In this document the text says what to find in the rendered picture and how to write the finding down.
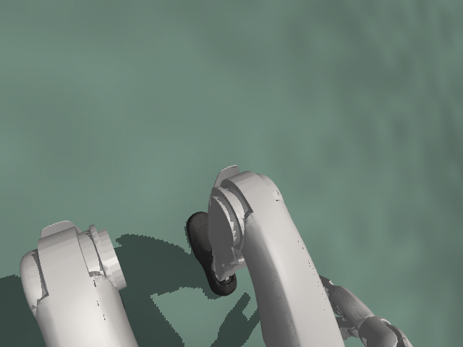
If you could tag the right robot arm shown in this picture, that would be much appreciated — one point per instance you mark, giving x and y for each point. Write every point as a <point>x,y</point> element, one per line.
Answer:
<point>376,331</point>

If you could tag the right robot foot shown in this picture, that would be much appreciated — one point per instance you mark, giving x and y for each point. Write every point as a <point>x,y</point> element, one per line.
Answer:
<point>197,231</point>

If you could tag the right robot hand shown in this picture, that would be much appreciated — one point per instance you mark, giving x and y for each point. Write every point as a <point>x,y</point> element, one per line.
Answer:
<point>346,305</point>

